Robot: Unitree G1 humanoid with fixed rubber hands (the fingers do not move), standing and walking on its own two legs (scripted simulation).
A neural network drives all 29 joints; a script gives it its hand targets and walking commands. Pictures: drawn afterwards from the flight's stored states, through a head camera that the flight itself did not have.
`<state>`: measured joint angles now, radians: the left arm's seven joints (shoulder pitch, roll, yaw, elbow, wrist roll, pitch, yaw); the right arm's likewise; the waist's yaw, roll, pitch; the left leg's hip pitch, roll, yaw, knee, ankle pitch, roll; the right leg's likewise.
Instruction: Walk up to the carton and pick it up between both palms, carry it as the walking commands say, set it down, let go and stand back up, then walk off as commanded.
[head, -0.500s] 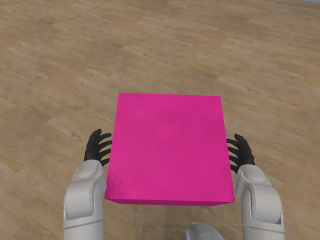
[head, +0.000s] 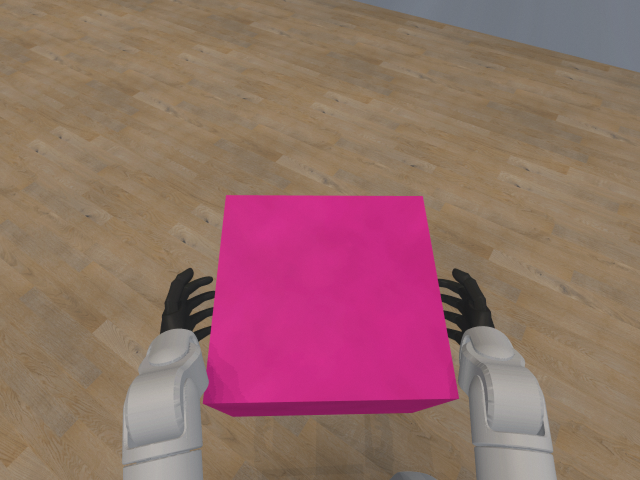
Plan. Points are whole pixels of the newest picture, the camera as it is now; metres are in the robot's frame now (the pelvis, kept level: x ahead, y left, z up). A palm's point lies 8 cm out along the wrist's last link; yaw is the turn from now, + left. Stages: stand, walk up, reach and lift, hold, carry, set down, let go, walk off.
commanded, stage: carry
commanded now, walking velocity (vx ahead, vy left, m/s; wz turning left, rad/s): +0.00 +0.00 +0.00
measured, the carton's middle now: (324, 310) +0.34 +0.02 -0.04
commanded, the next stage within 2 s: none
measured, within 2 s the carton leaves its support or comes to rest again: neither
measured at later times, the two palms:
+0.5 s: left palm (197, 134) +0.69 +0.26 +0.01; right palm (380, 143) +0.66 -0.09 +0.00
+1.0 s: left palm (173, 26) +1.06 +0.38 +0.04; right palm (314, 21) +1.08 +0.03 +0.04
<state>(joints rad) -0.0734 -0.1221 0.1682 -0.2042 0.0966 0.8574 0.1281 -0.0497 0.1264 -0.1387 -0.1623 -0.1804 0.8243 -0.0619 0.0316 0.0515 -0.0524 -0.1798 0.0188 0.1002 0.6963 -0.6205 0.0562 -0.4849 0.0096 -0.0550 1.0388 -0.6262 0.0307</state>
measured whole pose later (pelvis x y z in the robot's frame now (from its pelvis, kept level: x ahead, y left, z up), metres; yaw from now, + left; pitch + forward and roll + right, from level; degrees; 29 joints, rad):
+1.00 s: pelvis +0.81 +0.19 +0.00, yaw -3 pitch +6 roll -4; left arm 0.02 -0.09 0.11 -0.28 0.08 0.88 0.19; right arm -0.04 0.13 -0.13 -0.14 -0.14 0.82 -0.04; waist 0.07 0.04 -0.08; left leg -0.30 0.02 0.03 0.80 -0.61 0.08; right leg -0.45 -0.01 -0.06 1.15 -0.70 0.08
